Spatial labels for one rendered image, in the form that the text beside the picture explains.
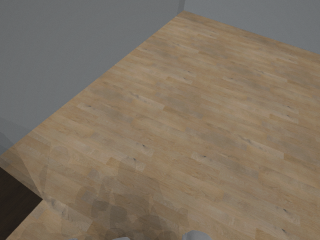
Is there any right robot thigh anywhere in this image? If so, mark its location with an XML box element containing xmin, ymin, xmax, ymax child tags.
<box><xmin>181</xmin><ymin>230</ymin><xmax>212</xmax><ymax>240</ymax></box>

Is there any cabinet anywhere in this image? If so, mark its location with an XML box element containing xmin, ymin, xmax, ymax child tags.
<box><xmin>0</xmin><ymin>167</ymin><xmax>43</xmax><ymax>240</ymax></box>

